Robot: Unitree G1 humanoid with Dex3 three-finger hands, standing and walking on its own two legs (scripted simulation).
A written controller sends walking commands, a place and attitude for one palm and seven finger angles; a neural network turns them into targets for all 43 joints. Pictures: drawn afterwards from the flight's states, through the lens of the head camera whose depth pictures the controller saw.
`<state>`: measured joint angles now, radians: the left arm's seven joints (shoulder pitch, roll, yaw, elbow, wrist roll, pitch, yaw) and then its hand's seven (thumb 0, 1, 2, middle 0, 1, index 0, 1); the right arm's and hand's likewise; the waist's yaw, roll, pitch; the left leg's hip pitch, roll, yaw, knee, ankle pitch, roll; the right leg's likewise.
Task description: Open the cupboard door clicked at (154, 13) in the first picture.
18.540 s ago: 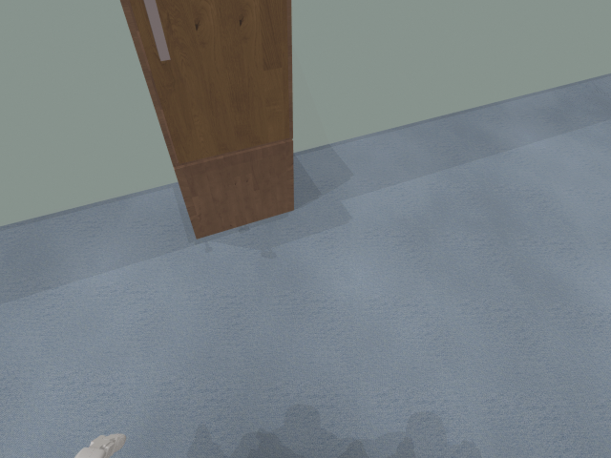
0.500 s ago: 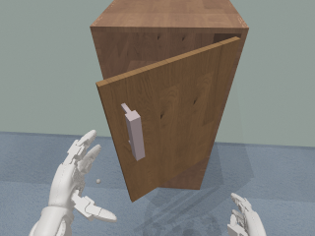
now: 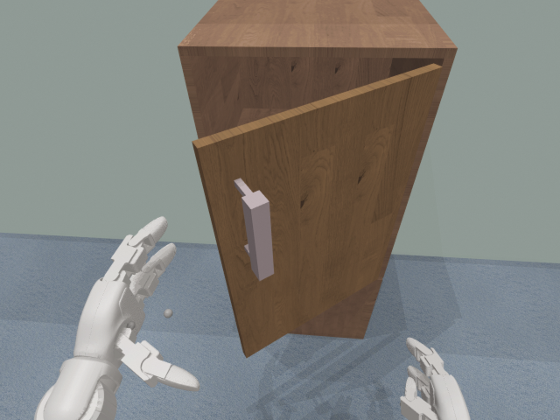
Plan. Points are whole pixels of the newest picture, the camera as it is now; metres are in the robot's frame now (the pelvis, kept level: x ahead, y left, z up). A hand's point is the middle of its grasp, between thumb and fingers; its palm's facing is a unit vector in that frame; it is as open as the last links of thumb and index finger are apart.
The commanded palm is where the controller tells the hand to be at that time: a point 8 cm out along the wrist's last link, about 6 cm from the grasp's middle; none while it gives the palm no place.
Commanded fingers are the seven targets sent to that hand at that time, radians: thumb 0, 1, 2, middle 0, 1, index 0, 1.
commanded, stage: draw the hand back to the body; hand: left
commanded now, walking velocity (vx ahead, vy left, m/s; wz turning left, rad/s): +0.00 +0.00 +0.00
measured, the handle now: (252, 229) +0.34 +0.08 +0.12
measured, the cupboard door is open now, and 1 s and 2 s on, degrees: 37 37 37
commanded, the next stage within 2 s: step back with the hand held close in 1.26 s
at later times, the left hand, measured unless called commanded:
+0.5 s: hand (107, 306) +0.20 +0.22 +0.14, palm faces +0.32 -0.89 -0.33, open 13.7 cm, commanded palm +0.15 +0.26 +0.17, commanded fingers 0.00 0.27 0.63 -0.18 -0.30 -0.18 -0.30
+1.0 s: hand (65, 276) +0.21 +0.26 +0.17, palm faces +0.46 -0.80 -0.39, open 8.0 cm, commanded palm +0.17 +0.30 +0.19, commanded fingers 0.00 0.90 0.90 -0.20 -0.30 -0.20 -0.30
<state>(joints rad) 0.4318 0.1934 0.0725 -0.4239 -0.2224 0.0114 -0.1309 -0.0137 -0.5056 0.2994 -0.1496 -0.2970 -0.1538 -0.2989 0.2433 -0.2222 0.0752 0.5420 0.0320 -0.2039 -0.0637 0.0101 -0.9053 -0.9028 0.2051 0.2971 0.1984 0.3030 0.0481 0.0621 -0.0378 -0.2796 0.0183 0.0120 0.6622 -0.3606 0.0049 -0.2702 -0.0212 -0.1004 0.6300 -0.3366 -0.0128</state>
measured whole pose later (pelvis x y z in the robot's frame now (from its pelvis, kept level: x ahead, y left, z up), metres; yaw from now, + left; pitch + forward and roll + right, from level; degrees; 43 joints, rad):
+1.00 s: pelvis +0.02 +0.00 +0.02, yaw -2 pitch -5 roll -1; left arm 0.45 0.33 0.33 -0.37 -0.06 -0.10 0.13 0.01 0.77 0.85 -0.20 -0.30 -0.21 -0.30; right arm 0.18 -0.23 0.02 0.64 -0.01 -0.10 -0.07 0.01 -0.91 -0.90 0.21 0.30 0.20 0.30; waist 0.08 0.06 0.04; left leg -0.06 0.02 0.04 0.41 -0.27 0.00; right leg -0.06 0.00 -0.07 0.38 -0.24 -0.01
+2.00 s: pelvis -0.08 +0.03 +0.00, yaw -1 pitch -2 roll -1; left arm 0.54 0.41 0.44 -0.52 -0.01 -0.20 0.15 0.01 0.88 0.90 -0.21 -0.30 -0.22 -0.30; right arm 0.21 -0.21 0.01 0.54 0.01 -0.06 -0.08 0.01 -0.91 -0.90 0.21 0.30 0.20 0.30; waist 0.01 0.00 0.07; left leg -0.38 -0.01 0.06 0.64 -0.23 0.05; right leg -0.38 -0.03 -0.03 0.60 -0.18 0.02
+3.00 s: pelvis -0.28 +0.02 +0.02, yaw -5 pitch +1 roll +2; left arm 0.65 0.42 0.42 -0.53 -0.03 -0.21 0.12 0.01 0.88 0.90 -0.21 -0.30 -0.22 -0.30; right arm 0.31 -0.22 0.00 0.70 -0.02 -0.08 -0.07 0.01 -0.91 -0.90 0.21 0.30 0.20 0.30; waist 0.01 -0.07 -0.09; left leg -0.56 -0.01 0.02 1.08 -0.27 -0.03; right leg -0.25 0.01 -0.05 0.50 -0.28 -0.07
